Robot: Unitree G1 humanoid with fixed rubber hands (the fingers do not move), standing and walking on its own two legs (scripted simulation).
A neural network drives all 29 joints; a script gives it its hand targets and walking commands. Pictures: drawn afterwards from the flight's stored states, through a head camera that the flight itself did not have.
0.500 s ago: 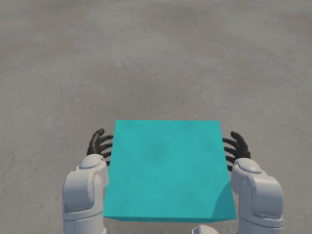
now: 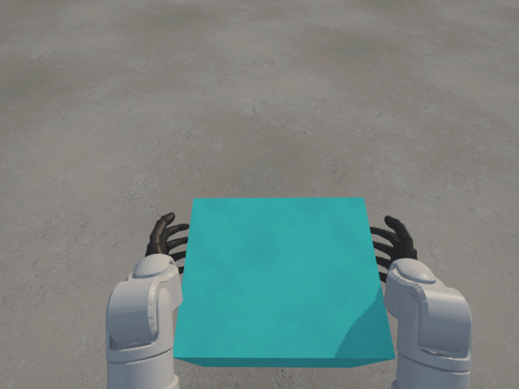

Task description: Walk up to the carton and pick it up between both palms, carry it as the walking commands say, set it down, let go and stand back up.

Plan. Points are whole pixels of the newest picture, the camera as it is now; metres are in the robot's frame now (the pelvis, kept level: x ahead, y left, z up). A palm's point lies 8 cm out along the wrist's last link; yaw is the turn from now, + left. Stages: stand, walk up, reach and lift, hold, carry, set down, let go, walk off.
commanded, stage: carry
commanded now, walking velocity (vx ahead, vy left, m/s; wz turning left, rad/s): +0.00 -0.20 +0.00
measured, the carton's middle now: (277, 288) +0.27 +0.00 +0.02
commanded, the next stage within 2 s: none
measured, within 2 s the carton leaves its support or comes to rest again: neither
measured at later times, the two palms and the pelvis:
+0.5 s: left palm (164, 333) +0.16 +0.14 +0.10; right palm (448, 369) +0.14 -0.19 +0.09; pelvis -0.11 -0.01 -0.01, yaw +0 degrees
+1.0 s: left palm out of the picture +0.01 +0.15 +0.11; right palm out of the picture +0.00 -0.18 +0.10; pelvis -0.26 -0.02 +0.00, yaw +2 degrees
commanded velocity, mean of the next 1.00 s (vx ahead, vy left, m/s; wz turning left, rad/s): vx -0.23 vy -0.01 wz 0.00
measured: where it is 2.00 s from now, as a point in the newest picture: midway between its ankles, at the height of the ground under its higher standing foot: outside the picture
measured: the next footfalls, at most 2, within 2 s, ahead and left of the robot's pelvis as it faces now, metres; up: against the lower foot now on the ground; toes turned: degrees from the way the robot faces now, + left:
right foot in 0.24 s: +0.01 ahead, -0.15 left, +0.00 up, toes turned -5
left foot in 0.46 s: +0.00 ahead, +0.10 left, +0.00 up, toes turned +6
